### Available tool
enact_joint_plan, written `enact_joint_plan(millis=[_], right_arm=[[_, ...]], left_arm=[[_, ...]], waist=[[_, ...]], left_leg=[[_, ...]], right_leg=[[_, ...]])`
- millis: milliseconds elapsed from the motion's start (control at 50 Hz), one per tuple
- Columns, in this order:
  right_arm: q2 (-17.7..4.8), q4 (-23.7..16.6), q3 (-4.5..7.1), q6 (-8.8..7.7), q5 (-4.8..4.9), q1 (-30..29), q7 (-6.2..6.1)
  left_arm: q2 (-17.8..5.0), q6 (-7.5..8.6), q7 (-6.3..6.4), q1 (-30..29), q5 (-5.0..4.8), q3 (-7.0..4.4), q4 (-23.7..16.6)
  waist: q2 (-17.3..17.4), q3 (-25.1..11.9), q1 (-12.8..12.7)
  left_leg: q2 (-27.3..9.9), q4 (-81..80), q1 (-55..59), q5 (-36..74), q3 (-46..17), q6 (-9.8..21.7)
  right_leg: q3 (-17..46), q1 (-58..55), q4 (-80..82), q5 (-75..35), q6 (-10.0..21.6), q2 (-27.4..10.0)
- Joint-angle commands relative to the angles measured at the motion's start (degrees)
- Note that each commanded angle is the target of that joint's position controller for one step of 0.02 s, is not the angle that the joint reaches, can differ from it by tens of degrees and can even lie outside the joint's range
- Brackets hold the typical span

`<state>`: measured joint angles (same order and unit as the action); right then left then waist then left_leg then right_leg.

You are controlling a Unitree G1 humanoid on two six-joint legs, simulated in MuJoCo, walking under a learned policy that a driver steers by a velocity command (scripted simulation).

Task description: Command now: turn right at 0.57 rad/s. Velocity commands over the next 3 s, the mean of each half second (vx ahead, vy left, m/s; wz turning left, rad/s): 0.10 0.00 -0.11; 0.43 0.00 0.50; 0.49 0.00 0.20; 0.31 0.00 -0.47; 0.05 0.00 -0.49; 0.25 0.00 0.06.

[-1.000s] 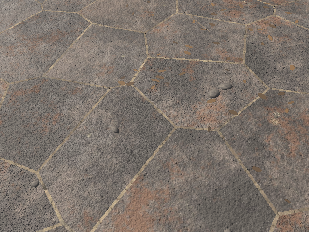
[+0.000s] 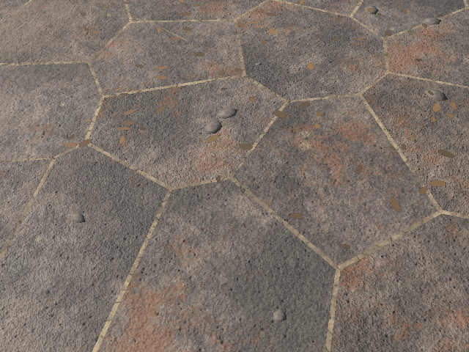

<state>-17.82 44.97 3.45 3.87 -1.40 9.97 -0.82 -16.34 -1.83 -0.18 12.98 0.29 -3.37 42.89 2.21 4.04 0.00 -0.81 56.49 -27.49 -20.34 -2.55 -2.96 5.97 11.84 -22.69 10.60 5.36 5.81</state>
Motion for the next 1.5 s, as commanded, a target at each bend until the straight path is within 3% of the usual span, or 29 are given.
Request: enact_joint_plan(millis=[20,160,220,260,280,300,320,360,420,560,600,640,660,680,700,720,760,800,880,1020,1100,1120,1140,1160,1180,1220,1240,1320,1500], right_arm=[[-4.5,-4.5,0.95,-0.77,0.10,-2.2,-0.38],[-3.9,-5.4,0.23,-1.65,0.85,-1.3,-0.75],[-2.5,-4.4,-0.51,-1.88,1.22,1.3,-0.85],[0.1,-2.8,-1.75,-2.62,0.38,3.8,-0.92],[-3.6,-3.0,-1.34,-3.34,-0.70,3.6,-1.15],[-10.4,-3.2,0.19,-3.23,-0.61,3.4,-0.55],[-10.5,-1.0,0.91,-2.98,-0.45,7.1,0.24],[-7.4,-0.3,0.38,-3.35,0.47,5.8,1.20],[-6.6,0.3,0.80,-4.60,0.58,6.6,1.13],[-7.7,1.8,2.80,-5.31,0.38,12.5,1.22],[-8.1,1.1,3.27,-5.27,0.19,11.1,1.54],[-7.7,-0.3,3.42,-5.15,0.41,7.1,1.50],[-5.8,-0.8,3.07,-5.59,0.73,6.7,1.37],[-1.0,-2.8,1.68,-6.30,1.71,6.0,1.60],[-0.7,-4.8,1.24,-6.37,1.34,4.5,1.52],[-4.1,-4.0,1.74,-6.01,0.00,5.3,1.53],[-3.4,-1.8,1.75,-5.84,-0.27,6.7,2.95],[-3.1,-2.0,1.66,-5.14,-1.00,5.1,4.10],[-1.8,-4.8,1.05,-4.41,-0.87,-0.7,5.05],[0.7,-10.4,-1.27,-4.56,-0.87,-13.6,6.57],[-2.5,-8.0,-0.21,-4.91,-1.41,-2.8,5.03],[-4.3,-5.1,0.81,-5.43,-1.77,6.2,4.35],[-8.5,-3.1,2.39,-5.44,-2.08,13.9,3.16],[-14.4,-5.3,3.80,-4.82,-1.01,10.2,2.50],[-12.6,-5.9,3.85,-3.98,0.20,12.6,1.93],[-5.6,-3.6,1.76,-4.71,0.60,7.4,1.04],[-3.8,-2.9,1.01,-5.63,0.38,5.7,0.98],[-3.2,-0.4,0.41,-8.55,0.36,6.5,1.61],[-2.3,3.6,-0.56,-9.71,0.60,11.4,0.80]], left_arm=[[-10.1,0.37,0.28,3.6,0.39,-2.72,-2.4],[-9.3,0.26,0.22,1.7,1.14,-2.44,-3.1],[-6.8,0.11,0.59,-0.4,1.30,-1.06,-2.5],[-3.4,0.20,1.19,0.4,0.76,0.78,-1.0],[-1.8,0.40,1.11,3.8,1.30,1.24,-0.4],[-4.3,0.45,1.20,3.4,1.27,0.78,-1.1],[-7.9,0.63,1.19,-0.2,2.52,-0.08,-1.8],[-7.9,1.54,0.14,-2.1,2.44,-0.36,-1.8],[-5.5,2.87,-1.40,-2.5,2.42,0.19,-0.9],[-3.7,4.36,-1.10,-10.5,1.20,1.13,-3.9],[-3.9,4.82,-0.63,-9.1,0.61,1.21,-4.0],[-3.7,5.60,0.44,-1.8,0.35,1.08,-1.8],[-6.4,6.17,1.36,2.9,0.75,0.28,-0.7],[-12.2,6.39,2.36,8.9,1.80,-0.99,-0.5],[-17.9,5.81,2.45,11.1,2.42,-2.53,0.5],[-13.9,5.61,2.16,7.9,2.48,-1.88,0.2],[-6.5,6.36,1.45,3.0,1.68,0.03,-1.2],[-5.3,7.07,1.41,4.1,1.52,0.47,-0.5],[-4.8,7.95,0.42,8.7,1.01,0.40,1.9],[-6.1,7.68,0.76,10.6,0.89,0.22,4.8],[-9.3,6.31,1.85,11.7,1.12,-0.42,6.3],[-9.7,5.95,1.94,11.2,0.98,-0.44,6.0],[-8.2,5.96,1.58,11.8,1.39,-0.05,4.5],[-2.1,6.20,0.42,13.9,0.70,1.06,0.5],[-7.8,6.62,0.27,8.6,0.87,0.12,-0.4],[-5.4,7.32,0.14,6.7,0.00,1.08,0.1],[-4.5,6.63,-0.04,6.8,0.77,1.18,0.7],[-3.0,3.26,-1.39,10.7,1.51,1.04,3.7],[-0.9,3.60,-2.42,-5.5,1.12,1.18,0.1]], waist=[[-8.6,-4.4,-1.9],[-8.6,-6.9,-1.5],[-8.8,-7.7,-0.4],[-5.4,-8.6,1.2],[4.2,-8.1,-0.7],[9.3,-4.9,-0.7],[8.6,-0.9,1.6],[6.2,3.3,0.2],[5.6,0.0,0.2],[6.1,-2.2,3.8],[6.0,-2.6,2.6],[3.6,-3.2,-2.3],[0.2,-5.0,-4.3],[-10.1,-9.2,-7.2],[-16.7,-8.2,-7.0],[-9.7,-3.1,-3.7],[-6.4,0.6,-1.1],[-8.7,0.1,-1.4],[-8.1,-0.8,-1.8],[-8.0,1.9,-3.2],[-9.3,-6.6,2.4],[-7.9,-11.6,6.4],[-2.7,-16.9,9.0],[12.5,-23.1,3.4],[2.8,-25.1,8.0],[-2.8,-9.5,2.9],[-3.8,-6.6,0.6],[-1.7,-4.1,-2.2],[0.7,1.0,2.3]], left_leg=[[0.5,-3.2,-6.7,-1.0,-0.5,-0.2],[1.9,-11.1,2.5,-2.4,0.0,1.7],[1.9,-21.6,12.9,-0.4,1.5,3.3],[0.2,-39.2,25.7,9.3,-0.6,4.4],[-8.9,-43.1,28.5,1.1,-14.0,6.4],[-15.8,-47.2,24.4,-10.9,-26.5,12.4],[-17.9,-49.8,19.6,-19.3,-31.6,16.6],[-13.5,-51.1,17.5,-18.9,-27.9,15.5],[-8.2,-49.6,20.0,-7.7,-21.5,14.6],[-7.1,-45.2,21.3,-4.7,-23.5,16.9],[-6.6,-43.5,16.8,-4.0,-24.5,16.2],[-3.0,-38.6,7.0,-3.6,-23.0,13.1],[-0.1,-32.8,-1.0,-6.5,-20.3,10.7],[5.0,-18.7,-9.6,-12.1,-12.6,7.7],[9.0,-6.4,-16.4,-13.6,-4.6,7.3],[2.8,1.1,-17.3,-8.6,-5.1,7.8],[0.2,3.0,-15.0,0.0,-4.2,6.9],[-0.7,6.3,-15.2,4.9,-1.8,5.6],[-1.0,7.9,-19.1,9.6,-0.2,4.5],[-0.1,-16.8,-9.6,15.8,8.5,6.6],[6.7,-22.1,7.4,8.5,11.5,12.4],[7.8,-26.0,19.8,10.1,9.8,14.3],[-0.7,-27.7,33.8,2.5,-1.6,16.9],[-18.3,-32.1,50.0,3.2,-34.9,24.9],[-19.8,-38.1,49.3,6.7,-39.1,26.6],[-16.2,-40.2,31.1,19.9,-22.0,22.2],[-13.2,-41.1,24.8,24.9,-17.1,20.0],[-9.6,-46.5,17.2,30.4,-6.7,17.1],[-7.9,-49.5,25.9,36.4,5.5,9.8]], right_leg=[[17.1,-8.7,4.7,-13.0,8.4,-15.1],[19.5,-4.5,1.7,-18.9,7.9,-14.5],[17.9,-0.9,0.5,-20.6,5.6,-13.6],[15.7,4.3,0.4,-3.8,1.0,-10.6],[9.9,8.5,-7.6,11.4,-1.0,-5.6],[0.3,15.2,-12.6,17.9,-1.7,1.3],[-1.3,16.3,-19.1,19.6,-2.4,-1.5],[-2.4,18.4,-24.5,14.8,-4.2,-3.3],[-4.5,18.1,-26.8,9.5,-5.9,-3.8],[-5.4,16.9,-14.4,11.0,-7.1,-3.5],[-5.3,10.3,-8.9,10.2,-6.3,-2.7],[-5.4,-5.7,1.8,2.0,-5.2,-2.2],[-2.5,-16.9,2.3,2.3,-4.6,-6.0],[12.8,-25.7,8.6,19.8,-2.0,-19.7],[32.8,-22.7,15.6,35.3,2.7,-30.4],[30.8,-16.9,14.6,35.9,4.3,-30.1],[17.0,-11.4,15.2,21.1,2.2,-23.3],[7.0,-11.4,15.0,6.0,1.4,-19.4],[-2.3,-13.6,12.8,-17.0,1.8,-18.8],[-12.3,-12.3,12.4,-28.6,0.8,-18.4],[-16.4,-16.4,-9.0,-59.4,-0.4,-19.8],[-17.4,-11.3,-21.2,-53.3,-1.1,-19.1],[-17.8,0.9,-38.1,-30.5,-2.1,-17.2],[-14.3,24.6,-60.2,19.5,-5.6,-5.7],[-4.5,30.4,-64.2,15.5,-5.0,-5.8],[-4.7,27.8,-54.8,7.6,-4.2,-11.5],[-4.1,23.8,-50.2,7.9,-4.2,-13.1],[-4.6,18.3,-43.7,5.0,-4.1,-12.7],[-6.1,27.5,-23.2,-13.1,-3.7,-9.1]])
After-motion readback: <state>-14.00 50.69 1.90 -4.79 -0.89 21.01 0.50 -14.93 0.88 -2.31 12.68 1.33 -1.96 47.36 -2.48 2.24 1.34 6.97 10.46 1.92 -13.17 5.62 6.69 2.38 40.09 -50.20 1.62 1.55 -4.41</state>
